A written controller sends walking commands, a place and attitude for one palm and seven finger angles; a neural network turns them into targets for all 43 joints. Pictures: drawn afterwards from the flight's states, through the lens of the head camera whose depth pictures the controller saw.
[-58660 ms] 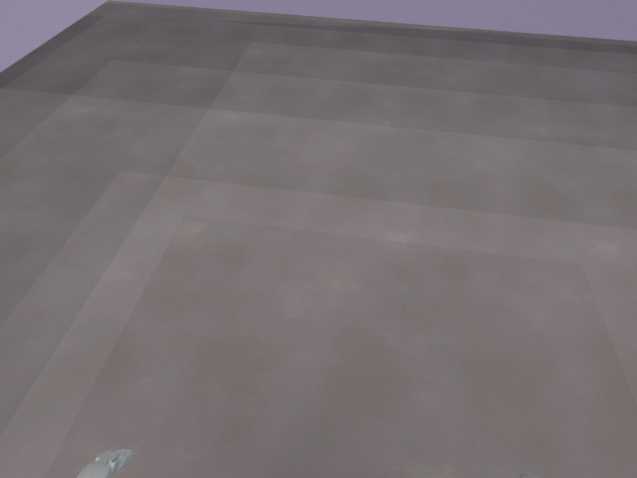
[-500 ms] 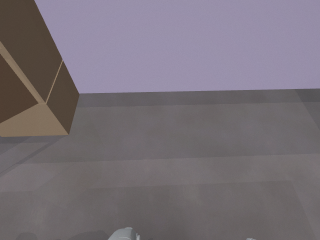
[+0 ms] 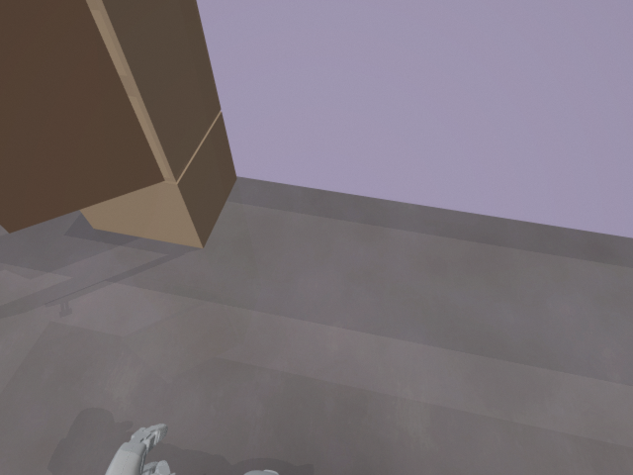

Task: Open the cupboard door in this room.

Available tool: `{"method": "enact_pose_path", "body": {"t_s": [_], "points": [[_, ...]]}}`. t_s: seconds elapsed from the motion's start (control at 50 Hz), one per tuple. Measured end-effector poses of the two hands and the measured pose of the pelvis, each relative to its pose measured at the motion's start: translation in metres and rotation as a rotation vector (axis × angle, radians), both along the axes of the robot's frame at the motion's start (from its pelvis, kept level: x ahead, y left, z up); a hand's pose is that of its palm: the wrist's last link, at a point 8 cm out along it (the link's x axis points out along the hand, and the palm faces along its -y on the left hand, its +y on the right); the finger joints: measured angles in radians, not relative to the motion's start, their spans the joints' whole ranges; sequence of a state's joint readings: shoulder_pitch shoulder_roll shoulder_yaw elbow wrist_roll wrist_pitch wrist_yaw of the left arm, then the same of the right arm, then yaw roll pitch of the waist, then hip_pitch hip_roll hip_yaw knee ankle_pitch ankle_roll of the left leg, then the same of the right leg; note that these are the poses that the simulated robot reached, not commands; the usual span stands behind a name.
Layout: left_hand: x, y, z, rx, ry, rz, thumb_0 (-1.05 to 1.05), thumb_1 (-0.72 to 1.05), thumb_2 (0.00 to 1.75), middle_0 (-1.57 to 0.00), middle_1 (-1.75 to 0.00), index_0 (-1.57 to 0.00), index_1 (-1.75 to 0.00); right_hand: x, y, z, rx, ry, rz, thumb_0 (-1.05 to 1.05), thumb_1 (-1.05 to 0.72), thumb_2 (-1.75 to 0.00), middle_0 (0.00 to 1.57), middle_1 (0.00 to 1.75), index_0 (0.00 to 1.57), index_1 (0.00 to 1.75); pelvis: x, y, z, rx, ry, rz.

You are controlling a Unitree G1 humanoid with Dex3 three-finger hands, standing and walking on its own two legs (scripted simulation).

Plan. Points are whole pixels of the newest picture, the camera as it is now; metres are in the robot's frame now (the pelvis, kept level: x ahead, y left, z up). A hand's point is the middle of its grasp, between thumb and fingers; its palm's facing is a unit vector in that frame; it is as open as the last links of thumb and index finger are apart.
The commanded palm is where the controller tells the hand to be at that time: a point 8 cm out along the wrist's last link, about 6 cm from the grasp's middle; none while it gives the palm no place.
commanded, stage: turn to face it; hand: left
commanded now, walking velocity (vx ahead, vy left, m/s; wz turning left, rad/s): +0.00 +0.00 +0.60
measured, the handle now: out of the picture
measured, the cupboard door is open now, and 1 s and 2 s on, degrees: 40 40 40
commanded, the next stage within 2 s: take the last steps up to it in 0.76 s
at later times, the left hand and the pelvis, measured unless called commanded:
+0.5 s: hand out of the picture -0.02 +0.26 -0.18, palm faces +0.33 -0.92 -0.22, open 7.4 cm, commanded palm none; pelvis +0.00 +0.04 +0.00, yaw +17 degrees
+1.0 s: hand out of the picture -0.01 +0.19 -0.14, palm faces +0.46 -0.86 -0.23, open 7.4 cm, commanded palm none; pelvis +0.01 +0.00 +0.01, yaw +26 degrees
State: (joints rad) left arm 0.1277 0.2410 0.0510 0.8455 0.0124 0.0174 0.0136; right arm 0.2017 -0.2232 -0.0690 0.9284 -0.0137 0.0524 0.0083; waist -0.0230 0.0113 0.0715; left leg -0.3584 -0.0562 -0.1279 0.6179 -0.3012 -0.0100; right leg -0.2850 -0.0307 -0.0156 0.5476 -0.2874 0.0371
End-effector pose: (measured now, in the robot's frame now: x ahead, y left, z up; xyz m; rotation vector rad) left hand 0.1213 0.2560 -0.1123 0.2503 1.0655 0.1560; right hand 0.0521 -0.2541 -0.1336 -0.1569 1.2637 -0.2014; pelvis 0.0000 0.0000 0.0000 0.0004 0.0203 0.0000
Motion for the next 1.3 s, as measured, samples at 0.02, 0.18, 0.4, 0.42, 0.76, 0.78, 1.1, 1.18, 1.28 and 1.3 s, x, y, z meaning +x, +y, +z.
{"method": "enact_pose_path", "body": {"t_s": [0.02,0.18,0.4,0.42,0.76,0.78,1.1,1.18,1.28,1.3], "points": [[-0.004,-0.004,0.001,0.002,-0.003,0.008,0.01,0.90,0.90,-0.20,-0.29,-0.20,-0.30,0.001,-0.004,-0.002,0.002,0.007,0.007,0.01,-0.90,-0.90,0.21,0.30,0.20,0.30,-0.001,-0.002,0.000,-0.001,-0.006,0.015],[-0.056,-0.019,0.000,-0.049,0.061,0.127,0.01,0.90,0.90,-0.21,-0.29,-0.20,-0.30,0.030,-0.010,0.010,-0.005,0.028,0.108,0.01,-0.91,-0.90,0.20,0.30,0.20,0.30,0.001,-0.005,0.010,0.014,-0.022,0.141],[-0.148,0.027,-0.044,-0.115,0.204,0.348,0.01,0.90,0.90,-0.21,-0.29,-0.20,-0.30,0.109,0.056,0.020,-0.069,-0.094,0.352,0.01,-0.91,-0.90,0.20,0.30,0.20,0.30,-0.002,0.031,-0.007,-0.005,-0.012,0.273],[-0.154,0.032,-0.044,-0.110,0.220,0.361,0.01,0.90,0.90,-0.21,-0.29,-0.20,-0.30,0.112,0.062,0.023,-0.071,-0.105,0.366,0.01,-0.91,-0.90,0.20,0.30,0.20,0.30,-0.003,0.033,-0.006,-0.010,-0.011,0.277],[-0.138,0.035,-0.009,-0.077,0.119,0.425,0.01,0.91,0.90,-0.20,-0.29,-0.19,-0.30,0.082,0.084,0.015,0.007,-0.006,0.418,0.01,-0.90,-0.90,0.21,0.30,0.20,0.30,-0.002,0.028,0.013,-0.020,-0.009,0.375],[-0.136,0.030,-0.009,-0.075,0.113,0.425,0.01,0.91,0.90,-0.20,-0.29,-0.20,-0.30,0.079,0.080,0.012,0.012,0.006,0.415,0.01,-0.90,-0.90,0.21,0.30,0.20,0.30,-0.001,0.025,0.012,-0.016,-0.008,0.380],[-0.197,-0.032,0.001,-0.104,0.168,0.600,0.01,0.92,0.90,-0.21,-0.29,-0.20,-0.30,0.102,0.049,0.007,0.005,0.112,0.496,0.01,-0.91,-0.90,0.20,0.30,0.20,0.30,0.016,0.009,0.018,0.026,-0.014,0.501],[-0.233,-0.038,-0.001,-0.140,0.249,0.672,0.01,0.91,0.90,-0.21,-0.29,-0.20,-0.30,0.132,0.078,0.011,-0.002,0.086,0.562,0.01,-0.91,-0.90,0.20,0.30,0.20,0.30,0.021,0.028,0.019,0.028,-0.008,0.530],[-0.276,-0.038,-0.009,-0.211,0.380,0.748,0.01,0.91,0.90,-0.21,-0.29,-0.20,-0.30,0.180,0.148,0.016,0.016,-0.007,0.660,0.01,-0.91,-0.90,0.20,0.30,0.20,0.30,0.028,0.065,0.014,0.024,-0.003,0.552],[-0.283,-0.036,-0.012,-0.227,0.406,0.760,0.01,0.91,0.90,-0.21,-0.29,-0.20,-0.30,0.189,0.166,0.016,0.021,-0.033,0.680,0.01,-0.91,-0.90,0.20,0.30,0.19,0.30,0.030,0.075,0.011,0.021,-0.002,0.555]]}}
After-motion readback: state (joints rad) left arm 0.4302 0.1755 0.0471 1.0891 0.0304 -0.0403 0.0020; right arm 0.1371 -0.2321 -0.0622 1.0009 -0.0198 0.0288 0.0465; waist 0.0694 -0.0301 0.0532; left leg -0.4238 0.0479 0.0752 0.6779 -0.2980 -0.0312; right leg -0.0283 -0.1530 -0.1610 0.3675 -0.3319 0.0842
